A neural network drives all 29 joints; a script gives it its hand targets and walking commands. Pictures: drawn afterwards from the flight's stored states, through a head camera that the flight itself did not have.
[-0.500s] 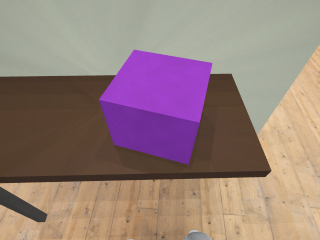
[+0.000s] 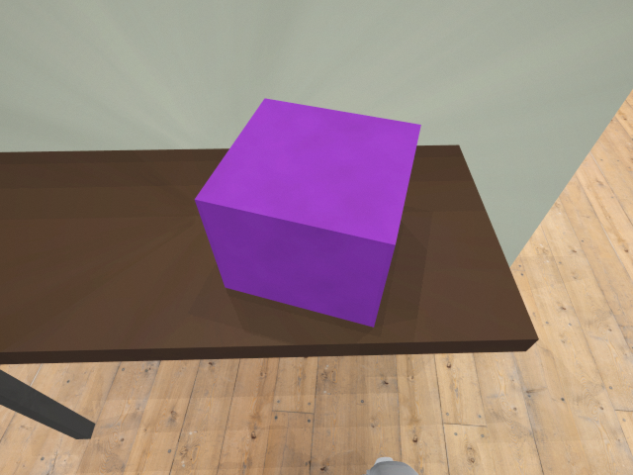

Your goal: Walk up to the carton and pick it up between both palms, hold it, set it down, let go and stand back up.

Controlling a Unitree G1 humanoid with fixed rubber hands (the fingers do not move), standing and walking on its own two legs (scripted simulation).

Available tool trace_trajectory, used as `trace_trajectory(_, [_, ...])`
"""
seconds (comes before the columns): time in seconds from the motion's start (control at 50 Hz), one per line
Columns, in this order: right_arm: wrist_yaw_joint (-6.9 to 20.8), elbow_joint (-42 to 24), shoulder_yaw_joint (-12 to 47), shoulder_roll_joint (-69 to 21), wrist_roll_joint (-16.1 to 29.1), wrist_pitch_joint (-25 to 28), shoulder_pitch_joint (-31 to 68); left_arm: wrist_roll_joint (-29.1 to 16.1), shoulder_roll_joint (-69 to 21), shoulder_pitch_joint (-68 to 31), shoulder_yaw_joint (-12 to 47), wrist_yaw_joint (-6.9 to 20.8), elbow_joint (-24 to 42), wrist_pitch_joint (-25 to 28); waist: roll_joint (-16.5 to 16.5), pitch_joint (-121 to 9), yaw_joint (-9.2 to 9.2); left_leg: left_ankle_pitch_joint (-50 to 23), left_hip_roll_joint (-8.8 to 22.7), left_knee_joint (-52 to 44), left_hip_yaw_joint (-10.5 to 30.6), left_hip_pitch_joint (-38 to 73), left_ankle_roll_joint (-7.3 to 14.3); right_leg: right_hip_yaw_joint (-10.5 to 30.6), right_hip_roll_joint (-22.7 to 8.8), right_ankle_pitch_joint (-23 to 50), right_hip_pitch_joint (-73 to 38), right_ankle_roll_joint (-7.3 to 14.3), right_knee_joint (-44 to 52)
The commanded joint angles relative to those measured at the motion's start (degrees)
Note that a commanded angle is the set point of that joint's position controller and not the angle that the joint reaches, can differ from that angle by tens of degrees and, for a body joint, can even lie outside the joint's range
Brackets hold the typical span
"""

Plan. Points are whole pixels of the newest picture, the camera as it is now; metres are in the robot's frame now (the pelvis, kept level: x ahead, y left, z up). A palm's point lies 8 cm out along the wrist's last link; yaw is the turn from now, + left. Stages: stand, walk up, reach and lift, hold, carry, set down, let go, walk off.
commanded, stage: walk up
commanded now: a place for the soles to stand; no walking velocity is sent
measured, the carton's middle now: (318, 210) +0.49 +0.00 +0.04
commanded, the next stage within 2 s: reach and lift in 0.64 s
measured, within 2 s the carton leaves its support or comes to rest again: neither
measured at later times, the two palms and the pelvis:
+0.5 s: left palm out of the picture +0.12 +0.29 -0.10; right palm out of the picture +0.07 -0.33 -0.10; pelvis +0.00 -0.01 +0.00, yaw -1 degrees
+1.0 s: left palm (110, 474) +0.17 +0.26 -0.07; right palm out of the picture +0.12 -0.33 -0.08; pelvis -0.01 -0.02 +0.00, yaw -1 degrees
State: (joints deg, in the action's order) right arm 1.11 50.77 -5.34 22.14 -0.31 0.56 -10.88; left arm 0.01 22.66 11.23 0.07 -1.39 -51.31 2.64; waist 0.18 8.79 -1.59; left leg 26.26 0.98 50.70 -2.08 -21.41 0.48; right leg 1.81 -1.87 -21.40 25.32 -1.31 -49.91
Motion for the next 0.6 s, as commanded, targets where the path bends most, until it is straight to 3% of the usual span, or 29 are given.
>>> trace_trajectory(0.0, [-1.2,0.5,-1.9,14.1,-0.6,3.0,-3.5,1.5,12.8,-6.7,-4.3,0.1,2.3,0.8,0.4,-12.6,-2.01,10.5,7.7,-22.9,18.1,9.1,4.4,8.1,-3.5,-6.3,5.1,6.9,7.4])
trace_trajectory(0.02, [-1.4,0.5,-2.5,17.1,-1.0,3.6,-3.1,1.4,11.5,-6.3,-4.2,0.2,1.9,0.4,-4.1,-10.4,-1.87,8.9,14.3,-27.5,27.6,11.1,6.9,1.2,0.6,-4.7,9.6,4.3,0.9])
trace_trajectory(0.04, [-1.6,0.2,-2.8,18.6,-1.0,4.0,-2.7,1.5,12.9,-5.3,-4.5,0.0,1.6,0.3,-3.3,-10.4,-1.66,1.1,19.1,-27.4,32.2,11.7,9.6,0.5,-0.4,-9.9,10.4,3.4,-0.6])
trace_trajectory(0.06, [-1.7,-0.1,-2.9,18.6,-0.8,4.2,-1.2,1.3,13.4,-4.2,-4.7,0.0,1.4,0.5,-2.4,-11.4,-0.44,-5.6,19.6,-25.1,31.2,11.1,11.2,0.5,-1.6,-10.7,7.4,3.5,0.1])
trace_trajectory(0.08, [-1.7,-0.6,-2.6,17.7,-0.7,4.3,0.6,1.2,13.2,-2.6,-4.8,0.2,0.9,0.9,-1.4,-12.6,0.82,-11.5,17.8,-22.0,26.9,9.9,10.5,0.1,-1.9,-7.4,3.2,3.7,3.4])
trace_trajectory(0.12, [-1.6,-1.3,-1.6,14.8,-0.2,4.0,2.6,1.3,13.4,-0.8,-5.0,0.3,0.4,2.1,1.7,-15.2,2.47,-19.7,11.1,-14.3,14.0,3.4,5.8,2.6,-3.0,12.5,-9.0,5.1,11.8])
trace_trajectory(0.14, [-1.5,-1.7,-1.3,13.3,0.3,3.9,2.4,1.6,15.0,-0.3,-5.4,0.3,0.5,2.6,4.2,-17.9,2.1,-20.2,6.8,-9.4,8.3,0.3,3.1,8.8,-5.5,19.1,-13.6,7.4,13.7])
trace_trajectory(0.16, [-1.5,-1.6,-1.1,12.0,0.6,3.6,1.1,1.7,16.2,0.4,-5.7,0.2,0.8,2.8,6.3,-21.0,1.88,-18.1,3.2,-4.7,4.5,0.6,1.0,16.2,-9.5,20.5,-15.1,10.7,15.0])
trace_trajectory(0.18, [-1.6,-1.3,-0.9,11.5,0.7,3.3,0.7,1.4,16.3,0.5,-5.6,0.2,1.0,2.6,7.0,-21.4,1.66,-13.0,1.9,-3.1,3.3,0.6,0.4,19.5,-11.7,20.4,-15.3,13.1,15.6])
trace_trajectory(0.2, [-1.5,-0.9,-0.8,11.3,0.7,3.1,0.4,1.3,16.0,-1.0,-5.3,0.1,1.3,2.4,7.2,-20.2,0.98,-8.5,1.6,-4.9,3.7,1.1,0.6,19.7,-11.8,20.4,-13.7,13.6,15.2])
trace_trajectory(0.22, [-1.5,-0.3,-0.7,11.4,0.6,3.2,-0.3,1.3,15.3,-2.8,-4.8,0.0,1.8,2.2,7.3,-19.7,0.24,-8.9,2.1,-7.5,4.4,3.5,1.2,18.1,-11.1,20.5,-11.2,13.0,14.0])
trace_trajectory(0.24, [-1.5,0.5,-0.8,11.9,0.3,3.4,-2.0,1.3,14.0,-4.7,-4.2,0.0,2.1,1.9,6.7,-19.5,-0.75,-11.2,3.3,-10.7,6.0,7.3,2.0,14.8,-9.3,20.8,-7.7,11.0,11.9])
trace_trajectory(0.28, [-1.7,1.0,-1.5,14.8,0.0,4.1,-2.9,0.8,11.9,-7.0,-3.5,0.2,2.6,1.1,2.2,-18.7,-1.3,-16.4,9.6,-17.5,15.8,11.7,5.2,5.0,-2.9,19.5,-2.1,5.5,4.6])
trace_trajectory(0.3, [-1.8,0.8,-1.7,16.1,0.0,4.2,-1.7,0.6,11.6,-6.3,-3.7,0.2,2.1,0.8,0.7,-17.4,-0.33,-18.2,12.4,-18.7,18.3,11.0,7.0,1.7,-1.6,13.8,-1.8,4.1,4.0])
trace_trajectory(0.34, [-1.8,0.1,-1.3,15.9,0.0,4.1,1.3,0.7,11.9,-4.8,-3.8,0.3,1.2,0.8,0.1,-16.4,1.14,-16.5,13.6,-18.0,18.4,8.1,8.5,0.7,-1.8,9.0,-3.8,4.1,6.4])
trace_trajectory(0.38, [-1.7,-0.6,-0.8,14.4,0.2,3.7,3.2,1.0,13.2,-3.6,-4.4,0.5,0.5,1.2,1.8,-17.2,1.91,-11.5,9.9,-15.3,13.1,2.2,5.9,4.5,-3.0,11.5,-9.4,6.1,10.1])
trace_trajectory(0.4, [-1.7,-0.6,-0.5,13.4,0.2,3.5,2.9,1.3,13.8,-3.6,-4.6,0.6,0.5,1.3,3.2,-18.1,1.71,-8.8,7.5,-13.3,10.2,0.3,4.3,8.3,-4.6,11.1,-11.1,7.6,12.3])
trace_trajectory(0.42, [-1.6,-0.4,-0.4,12.7,0.2,3.3,2.2,1.6,14.3,-3.9,-4.7,0.7,0.6,1.5,4.2,-18.3,1.33,-5.9,5.3,-12.0,8.4,0.2,3.2,12.1,-6.3,8.8,-10.6,9.1,13.9])
trace_trajectory(0.46, [-1.4,0.3,-0.4,12.3,0.1,2.9,0.9,1.6,14.6,-4.8,-4.5,0.7,0.8,1.4,5.4,-17.7,0.63,-1.5,3.2,-11.8,6.2,2.2,2.5,15.5,-8.1,1.7,-7.4,10.3,16.6])
trace_trajectory(0.5, [-1.3,1.3,-0.5,13.0,-0.2,3.1,-0.7,1.6,13.3,-7.3,-4.0,0.8,1.2,1.0,4.1,-16.0,-0.46,-0.2,4.6,-16.3,9.3,5.2,3.8,11.6,-5.5,0.4,-2.9,8.1,14.5])
trace_trajectory(0.52, [-1.4,1.6,-0.5,13.6,-0.4,3.4,-1.2,1.5,12.4,-7.9,-3.8,0.9,1.2,0.8,2.8,-15.6,-0.55,-0.2,6.8,-19.1,12.9,6.3,5.0,8.3,-3.6,2.1,-1.8,6.5,11.7])
trace_trajectory(0.56, [-1.5,1.5,-0.9,15.5,-0.7,3.8,0.5,1.2,11.5,-6.4,-3.7,1.0,0.7,0.6,0.0,-14.3,0.73,-3.1,11.4,-21.6,18.1,5.0,7.1,2.0,-1.0,6.0,-2.9,4.5,7.4])
trace_trajectory(0.58, [-1.5,1.2,-0.8,15.5,-0.5,3.9,1.6,1.2,11.8,-5.6,-3.8,0.9,0.4,0.7,0.6,-14.5,1.35,-5.3,12.0,-20.7,18.0,4.0,7.5,1.7,-1.3,6.6,-4.7,4.4,8.2])
